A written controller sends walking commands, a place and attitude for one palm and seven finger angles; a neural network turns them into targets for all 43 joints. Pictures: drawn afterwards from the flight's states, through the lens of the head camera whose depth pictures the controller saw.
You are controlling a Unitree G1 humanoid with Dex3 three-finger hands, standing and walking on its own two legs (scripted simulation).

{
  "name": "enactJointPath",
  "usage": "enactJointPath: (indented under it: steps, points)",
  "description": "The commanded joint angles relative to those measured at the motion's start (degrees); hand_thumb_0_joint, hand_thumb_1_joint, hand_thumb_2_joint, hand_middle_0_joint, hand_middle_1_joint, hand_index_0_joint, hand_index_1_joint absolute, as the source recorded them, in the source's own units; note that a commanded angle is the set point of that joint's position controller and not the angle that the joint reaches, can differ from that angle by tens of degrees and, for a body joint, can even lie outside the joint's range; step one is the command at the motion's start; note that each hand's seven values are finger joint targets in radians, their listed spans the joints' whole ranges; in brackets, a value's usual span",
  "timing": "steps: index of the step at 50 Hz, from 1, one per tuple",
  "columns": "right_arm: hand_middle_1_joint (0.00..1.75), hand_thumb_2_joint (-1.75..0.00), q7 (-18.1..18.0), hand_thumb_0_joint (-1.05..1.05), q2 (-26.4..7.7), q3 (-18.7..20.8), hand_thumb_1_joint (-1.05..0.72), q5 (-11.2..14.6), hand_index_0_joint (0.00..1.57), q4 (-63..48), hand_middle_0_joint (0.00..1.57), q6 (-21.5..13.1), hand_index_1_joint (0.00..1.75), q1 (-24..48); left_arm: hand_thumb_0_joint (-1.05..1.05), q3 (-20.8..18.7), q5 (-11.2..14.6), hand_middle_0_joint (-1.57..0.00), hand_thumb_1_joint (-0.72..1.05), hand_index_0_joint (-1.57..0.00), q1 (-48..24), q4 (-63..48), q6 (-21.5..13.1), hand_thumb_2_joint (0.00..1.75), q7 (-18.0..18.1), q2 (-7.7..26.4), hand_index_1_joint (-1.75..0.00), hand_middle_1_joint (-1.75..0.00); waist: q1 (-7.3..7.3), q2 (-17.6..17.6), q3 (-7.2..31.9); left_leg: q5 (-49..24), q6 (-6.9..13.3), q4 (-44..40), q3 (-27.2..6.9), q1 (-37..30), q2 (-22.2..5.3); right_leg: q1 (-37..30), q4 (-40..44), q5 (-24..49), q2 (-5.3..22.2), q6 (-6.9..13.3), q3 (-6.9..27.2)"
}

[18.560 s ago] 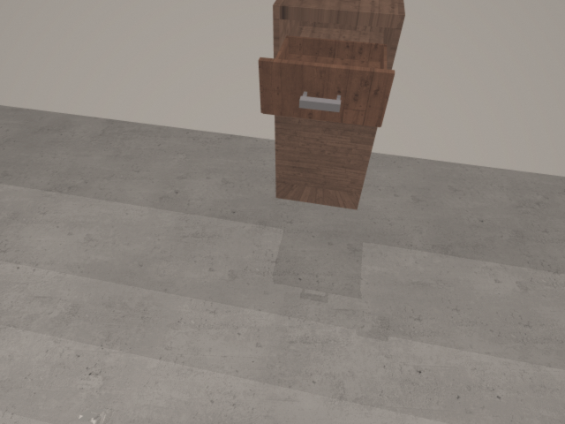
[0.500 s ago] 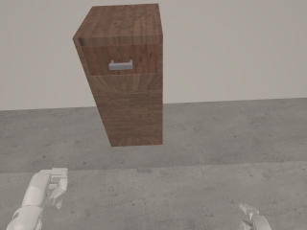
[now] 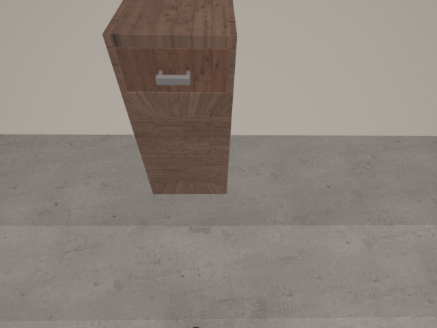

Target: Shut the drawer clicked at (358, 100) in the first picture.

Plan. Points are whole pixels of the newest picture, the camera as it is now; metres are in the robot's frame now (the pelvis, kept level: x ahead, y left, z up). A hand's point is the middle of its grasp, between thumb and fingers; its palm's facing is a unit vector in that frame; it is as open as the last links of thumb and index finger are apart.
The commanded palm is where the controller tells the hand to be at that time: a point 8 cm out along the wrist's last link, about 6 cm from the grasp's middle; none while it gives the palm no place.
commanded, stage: let the arm hang, fingers relaxed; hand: left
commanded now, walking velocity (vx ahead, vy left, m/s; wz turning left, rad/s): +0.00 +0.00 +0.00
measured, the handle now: (173, 76) +0.84 +0.21 -0.02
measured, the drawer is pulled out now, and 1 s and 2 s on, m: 0.00 0.00 0.00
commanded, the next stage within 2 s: look to check the result in 0.48 s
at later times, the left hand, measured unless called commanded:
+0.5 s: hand out of the picture +0.06 +0.20 -0.16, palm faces -0.01 -0.96 -0.27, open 7.4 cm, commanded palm none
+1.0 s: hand out of the picture +0.07 +0.21 -0.16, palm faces -0.02 -0.95 -0.31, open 7.4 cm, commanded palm none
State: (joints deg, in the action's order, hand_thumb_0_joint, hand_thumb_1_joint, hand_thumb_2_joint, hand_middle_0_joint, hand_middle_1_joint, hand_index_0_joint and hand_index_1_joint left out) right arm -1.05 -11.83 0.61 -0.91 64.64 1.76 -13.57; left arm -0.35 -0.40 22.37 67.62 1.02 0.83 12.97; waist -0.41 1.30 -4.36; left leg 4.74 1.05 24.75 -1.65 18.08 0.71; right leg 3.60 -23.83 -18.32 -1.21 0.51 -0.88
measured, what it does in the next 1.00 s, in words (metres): stands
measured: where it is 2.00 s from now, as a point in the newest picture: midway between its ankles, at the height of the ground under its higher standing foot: outside the picture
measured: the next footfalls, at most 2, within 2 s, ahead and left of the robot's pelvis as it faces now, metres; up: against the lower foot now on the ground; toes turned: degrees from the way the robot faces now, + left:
none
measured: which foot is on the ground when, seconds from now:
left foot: down 0.00-1.00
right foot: down 0.00-1.00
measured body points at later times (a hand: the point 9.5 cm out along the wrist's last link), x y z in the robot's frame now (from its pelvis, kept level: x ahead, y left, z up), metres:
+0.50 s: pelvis +0.01 -0.01 +0.00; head +0.02 -0.02 +0.45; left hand +0.06 +0.25 -0.14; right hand +0.04 -0.28 -0.15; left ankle +0.10 +0.10 -0.74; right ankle -0.06 -0.12 -0.74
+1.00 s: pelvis +0.03 -0.02 +0.00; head +0.05 -0.03 +0.45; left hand +0.08 +0.26 -0.14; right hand +0.09 -0.30 -0.15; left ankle +0.10 +0.10 -0.74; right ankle -0.06 -0.12 -0.74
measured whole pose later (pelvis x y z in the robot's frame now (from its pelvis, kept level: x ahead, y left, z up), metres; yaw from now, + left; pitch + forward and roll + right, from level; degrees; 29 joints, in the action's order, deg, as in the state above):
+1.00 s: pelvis +0.03 -0.02 +0.00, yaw -2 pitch -2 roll +0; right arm -1.0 -16.5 0.9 -1.1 64.5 0.4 -6.4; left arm -1.3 -0.3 10.3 64.3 -0.3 0.9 15.6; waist 0.3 1.2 -4.3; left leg 6.4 -0.6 22.4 -0.4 14.1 -0.6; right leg -0.8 -19.2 -18.0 -2.1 1.8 0.7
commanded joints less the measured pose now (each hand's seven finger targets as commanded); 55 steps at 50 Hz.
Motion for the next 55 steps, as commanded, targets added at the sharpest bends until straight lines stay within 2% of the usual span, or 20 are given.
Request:
enactJointPath:
  steps: [1,4,10,11,14,17,21,22,24,29,32,38,42,44,48,55]
  points:
    - [0.30,-0.90,-0.84,0.00,-8.86,2.14,-0.90,0.12,0.20,-2.29,0.20,-0.83,0.30,-0.54,0.00,-1.20,-0.19,-0.20,0.90,-0.20,0.04,-2.41,-1.22,0.90,0.85,7.30,-0.30,-0.30,1.01,-1.37,-0.66,7.72,1.26,-4.78,-6.31,-9.89,-5.62,13.12,7.67,-5.12,5.64,3.73,4.42]
    - [0.30,-0.90,-0.71,0.00,-8.44,2.24,-0.90,-0.02,0.20,-2.00,0.20,-0.81,0.30,-0.34,0.00,-1.43,-0.28,-0.20,0.90,-0.20,-0.35,-2.68,-1.12,0.90,0.91,7.47,-0.30,-0.30,0.79,-1.60,-1.54,9.11,1.25,-5.73,-6.54,-8.83,-5.57,13.24,7.32,-6.14,5.48,3.67,4.21]
    - [0.30,-0.90,-0.57,0.00,-8.38,2.32,-0.90,-0.12,0.20,-1.97,0.20,-1.29,0.30,0.67,0.00,-1.99,-0.33,-0.20,0.90,-0.20,-2.65,-3.73,-1.46,0.90,0.97,8.17,-0.30,-0.30,0.63,-1.79,-0.98,4.85,1.21,-5.31,-6.00,-8.96,-5.54,11.84,7.12,-2.84,5.86,3.36,4.38]
    - [0.30,-0.90,-0.53,0.00,-8.55,2.38,-0.90,-0.14,0.20,-1.96,0.20,-1.28,0.30,0.91,0.00,-2.04,-0.39,-0.20,0.90,-0.20,-3.61,-4.04,-1.48,0.90,0.96,8.27,-0.30,-0.30,0.79,-1.19,-1.96,4.97,1.08,-5.32,-5.93,-8.57,-5.46,12.21,7.32,-3.09,5.87,3.32,4.48]
    - [0.30,-0.90,-0.50,0.00,-8.81,2.41,-0.90,-0.20,0.20,-2.11,0.20,-1.53,0.30,1.29,0.00,-2.24,-0.36,-0.20,0.90,-0.20,-4.73,-4.70,-1.73,0.90,0.98,8.79,-0.30,-0.30,0.82,-1.82,-0.62,1.57,1.03,-4.41,-5.59,-9.56,-5.51,11.20,7.53,-0.56,6.14,3.25,4.67]
    - [0.30,-0.90,-0.49,0.00,-9.52,2.49,-0.90,-0.17,0.20,-2.34,0.20,-1.76,0.30,2.06,0.00,-2.55,-0.40,-0.20,0.90,-0.20,-5.93,-5.29,-1.84,0.90,0.94,9.50,-0.30,-0.30,0.70,0.31,0.34,-0.34,1.02,-4.22,-5.64,-9.92,-5.73,9.93,7.18,1.52,6.14,3.09,4.81]
    - [0.30,-0.90,-0.59,0.00,-10.09,2.27,-0.90,-0.18,0.20,-2.36,0.20,-2.09,0.30,3.02,0.00,-2.72,-0.26,-0.20,0.90,-0.20,-7.48,-5.61,-2.01,0.90,0.90,10.08,-0.30,-0.30,0.67,-0.39,1.17,-3.74,0.95,-3.66,-5.24,-10.50,-6.01,8.26,7.52,6.00,6.62,2.84,4.92]
    - [0.30,-0.90,-0.57,0.00,-10.49,2.38,-0.90,-0.10,0.20,-2.56,0.20,-2.09,0.30,3.08,0.00,-2.86,-0.33,-0.20,0.90,-0.20,-7.99,-5.90,-2.08,0.90,0.93,10.61,-0.30,-0.30,0.70,-1.45,1.05,-4.71,0.90,-3.41,-5.05,-10.52,-6.12,8.07,7.55,7.22,6.52,2.74,4.83]
    - [0.30,-0.90,-0.58,0.00,-10.73,2.29,-0.90,-0.14,0.20,-2.50,0.20,-2.12,0.30,3.62,0.00,-2.82,-0.25,-0.20,0.90,-0.20,-8.53,-5.86,-2.05,0.90,0.88,10.64,-0.30,-0.30,0.81,-0.20,1.57,-4.73,0.77,-3.45,-4.85,-11.26,-6.18,7.81,7.70,7.77,6.75,2.78,5.05]
    - [0.30,-0.90,-0.60,0.00,-11.74,2.22,-0.90,-0.10,0.20,-2.51,0.20,-2.07,0.30,4.17,0.00,-2.89,-0.19,-0.20,0.90,-0.20,-9.79,-5.98,-2.10,0.90,0.86,11.57,-0.30,-0.30,0.93,-1.33,2.36,-5.37,0.66,-3.39,-4.61,-11.89,-6.46,6.79,8.34,9.37,6.83,2.60,5.32]
    - [0.30,-0.90,-0.66,0.00,-12.42,2.21,-0.90,-0.02,0.20,-2.69,0.20,-2.06,0.30,4.88,0.00,-2.88,-0.16,-0.20,0.90,-0.20,-9.91,-5.89,-2.08,0.90,0.85,11.98,-0.30,-0.30,0.75,-0.54,2.77,-6.12,0.67,-3.12,-4.49,-12.45,-6.50,6.37,8.49,10.55,6.89,2.44,5.59]
    - [0.30,-0.90,-0.77,0.00,-13.20,2.14,-0.90,0.10,0.20,-2.79,0.20,-2.15,0.30,5.67,0.00,-2.87,-0.12,-0.20,0.90,-0.20,-10.57,-5.84,-2.20,0.90,1.06,12.97,-0.30,-0.30,0.88,-2.49,4.09,-9.81,0.76,-2.16,-3.52,-13.51,-6.79,4.50,8.06,18.24,7.26,1.62,5.57]
    - [0.30,-0.90,-0.82,0.00,-13.85,2.21,-0.90,0.15,0.20,-2.95,0.20,-2.11,0.30,6.30,0.00,-2.90,-0.14,-0.20,0.90,-0.20,-10.65,-5.92,-2.15,0.90,1.14,13.28,-0.30,-0.30,0.75,-1.23,4.72,-10.33,0.78,-1.93,-3.42,-14.10,-6.80,3.91,7.94,18.74,7.27,1.46,5.77]
    - [0.30,-0.90,-0.80,0.00,-13.72,2.13,-0.90,0.09,0.20,-2.82,0.20,-2.08,0.30,6.58,0.00,-2.80,-0.11,-0.20,0.90,-0.20,-11.04,-5.79,-2.06,0.90,1.08,13.21,-0.30,-0.30,0.87,-1.05,3.84,-9.85,0.71,-2.61,-3.48,-14.05,-7.04,4.33,8.14,17.34,7.25,1.71,5.52]
    - [0.30,-0.90,-0.75,0.00,-13.83,2.05,-0.90,0.16,0.20,-3.00,0.20,-2.06,0.30,7.11,0.00,-2.81,-0.13,-0.20,0.90,-0.20,-11.20,-5.71,-2.11,0.90,1.06,13.51,-0.30,-0.30,0.81,-2.63,4.07,-10.01,0.72,-2.65,-3.47,-14.33,-7.10,4.11,8.65,17.98,7.36,1.25,5.42]
    - [0.30,-0.90,-0.79,0.00,-14.18,2.05,-0.90,0.13,0.20,-3.07,0.20,-2.19,0.30,7.43,0.00,-2.79,-0.15,-0.20,0.90,-0.20,-11.36,-6.04,-2.14,0.90,1.08,13.67,-0.30,-0.30,0.86,-0.92,4.95,-11.23,0.70,-2.62,-3.45,-15.02,-7.13,3.23,8.60,18.56,7.38,1.29,5.57]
